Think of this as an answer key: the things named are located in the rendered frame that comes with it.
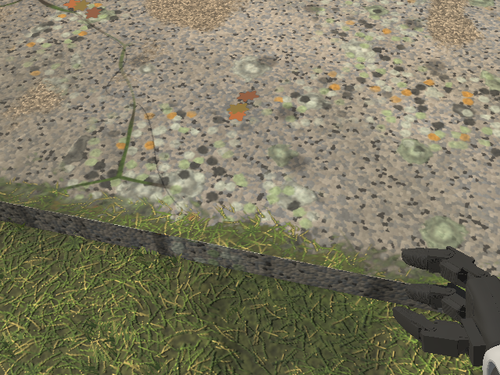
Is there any right robot hand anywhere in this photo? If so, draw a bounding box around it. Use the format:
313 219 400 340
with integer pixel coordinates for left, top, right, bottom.
392 246 500 366

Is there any right robot forearm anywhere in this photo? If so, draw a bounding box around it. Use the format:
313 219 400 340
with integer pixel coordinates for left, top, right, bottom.
482 345 500 375

